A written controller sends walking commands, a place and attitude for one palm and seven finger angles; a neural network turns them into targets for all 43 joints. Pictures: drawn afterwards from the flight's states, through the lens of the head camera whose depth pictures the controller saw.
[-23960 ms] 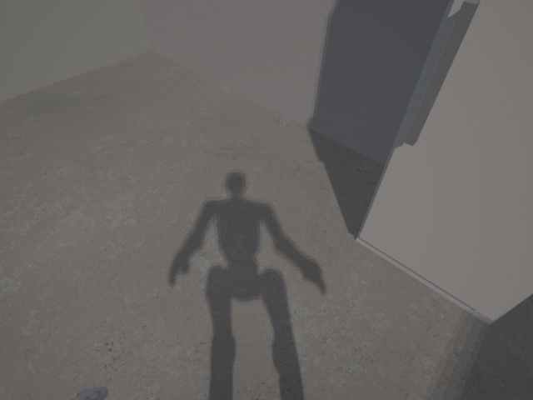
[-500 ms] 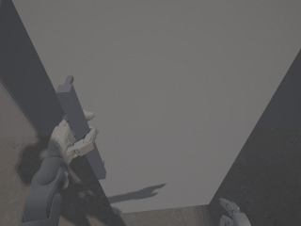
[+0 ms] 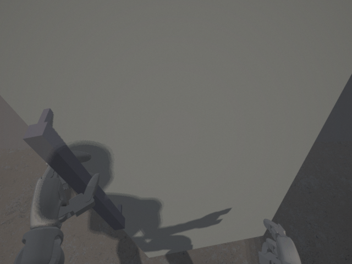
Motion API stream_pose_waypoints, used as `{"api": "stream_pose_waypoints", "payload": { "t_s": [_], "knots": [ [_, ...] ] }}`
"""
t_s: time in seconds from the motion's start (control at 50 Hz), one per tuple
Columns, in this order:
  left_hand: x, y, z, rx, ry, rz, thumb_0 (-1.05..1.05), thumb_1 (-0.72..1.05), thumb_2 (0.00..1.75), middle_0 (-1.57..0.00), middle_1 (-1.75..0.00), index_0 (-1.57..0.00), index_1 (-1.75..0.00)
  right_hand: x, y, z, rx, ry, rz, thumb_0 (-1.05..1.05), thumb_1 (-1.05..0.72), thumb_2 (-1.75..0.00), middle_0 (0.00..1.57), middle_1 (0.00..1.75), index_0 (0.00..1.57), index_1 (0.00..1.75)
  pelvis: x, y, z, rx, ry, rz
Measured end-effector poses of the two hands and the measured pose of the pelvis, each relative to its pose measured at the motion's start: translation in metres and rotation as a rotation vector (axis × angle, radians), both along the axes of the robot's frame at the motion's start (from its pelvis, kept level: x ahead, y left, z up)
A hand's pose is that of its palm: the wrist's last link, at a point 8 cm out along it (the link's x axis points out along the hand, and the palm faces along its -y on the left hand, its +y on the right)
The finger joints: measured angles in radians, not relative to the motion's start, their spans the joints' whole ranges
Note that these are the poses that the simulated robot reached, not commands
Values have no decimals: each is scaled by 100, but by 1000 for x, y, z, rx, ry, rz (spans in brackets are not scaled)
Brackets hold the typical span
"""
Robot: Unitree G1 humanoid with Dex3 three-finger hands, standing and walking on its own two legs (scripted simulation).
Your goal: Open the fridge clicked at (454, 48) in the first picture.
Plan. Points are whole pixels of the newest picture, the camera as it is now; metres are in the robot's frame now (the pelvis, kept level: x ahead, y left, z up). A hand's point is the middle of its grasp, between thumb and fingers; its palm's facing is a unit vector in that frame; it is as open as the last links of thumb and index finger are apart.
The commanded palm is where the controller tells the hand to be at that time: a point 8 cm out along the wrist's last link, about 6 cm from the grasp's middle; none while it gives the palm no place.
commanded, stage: walk backward, drawing the door open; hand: left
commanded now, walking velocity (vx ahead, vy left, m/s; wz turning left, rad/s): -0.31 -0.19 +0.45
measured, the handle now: (92, 182) +0.26 +0.20 +0.09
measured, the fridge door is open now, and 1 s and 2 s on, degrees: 12 44 73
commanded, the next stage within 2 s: stop walking and hold the door back in 1.58 s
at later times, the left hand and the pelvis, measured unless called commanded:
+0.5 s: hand out of the picture +0.08 +0.10 +0.13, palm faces +0.43 -0.87 -0.22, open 7.0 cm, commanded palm +0.03 +0.13 +0.14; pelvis -0.07 -0.11 +0.01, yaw +20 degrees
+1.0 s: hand out of the picture +0.00 +0.00 +0.13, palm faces +0.79 -0.55 -0.28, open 7.0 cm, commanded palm -0.06 +0.01 +0.14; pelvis -0.06 -0.30 +0.01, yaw +43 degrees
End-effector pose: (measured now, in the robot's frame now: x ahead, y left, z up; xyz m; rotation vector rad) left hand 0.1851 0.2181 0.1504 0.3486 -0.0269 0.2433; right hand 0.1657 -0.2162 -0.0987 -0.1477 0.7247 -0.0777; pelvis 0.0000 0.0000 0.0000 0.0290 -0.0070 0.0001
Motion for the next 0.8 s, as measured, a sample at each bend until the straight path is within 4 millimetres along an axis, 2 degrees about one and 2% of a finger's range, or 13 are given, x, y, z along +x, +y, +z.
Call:
{"api": "stream_pose_waypoints", "payload": {
  "t_s": [0.06,0.16,0.26,0.36,0.44,0.56,0.64,0.72,0.78,0.8],
  "knots": [
    [-18,-7,-1,-9,-18,14,-12,54,75,-45,-140,-23,-140,-10,-8,-1,-16,29,27,2,-90,-90,20,30,20,30,-18,-8,2,14,4,31],
    [-50,-20,-4,-62,-59,17,-9,55,74,-46,-140,-24,-140,-31,-15,7,-60,55,67,2,-90,-90,20,30,20,30,-39,-21,3,18,4,97],
    [-80,-34,-9,-103,-139,-5,-7,54,73,-46,-140,-25,-140,-50,-19,15,-106,11,107,2,-90,-90,20,30,20,30,-59,-32,-7,-19,-3,164],
    [-110,-51,-7,-97,-111,48,-7,55,71,-47,-140,-26,-140,-66,-21,30,-95,76,208,2,-90,-90,20,30,20,30,-63,-60,13,-72,-27,286],
    [-131,-67,-7,-114,-113,112,-5,55,73,-46,-140,-27,-140,-55,-29,35,-102,66,314,2,-90,-90,20,30,20,30,-68,-87,19,-98,-12,323],
    [-156,-92,-8,-25,-133,259,-9,53,77,-46,-140,-24,-140,-13,-55,23,-72,-10,409,2,-90,-90,20,30,21,30,-74,-145,4,-58,-2,380],
    [-173,-107,-5,1,-105,326,-10,53,76,-46,-140,-23,-140,7,-77,19,-86,-22,428,2,-90,-90,20,30,20,30,-81,-169,4,-48,-7,459],
    [-190,-123,-7,-22,-127,359,-8,54,76,-46,-140,-24,-140,15,-93,28,-131,-44,464,2,-90,-90,20,30,20,30,-84,-190,5,-28,1,525],
    [-201,-135,-12,-25,-201,375,-7,54,77,-46,-140,-24,-140,19,-100,27,-149,-109,506,2,-90,-90,20,30,20,30,-89,-206,-10,-43,2,568],
    [-205,-139,-12,-16,-209,391,-7,54,77,-46,-140,-24,-140,17,-103,27,-148,-97,522,2,-90,-90,20,30,20,30,-90,-216,-9,-25,-11,585]
  ]
}}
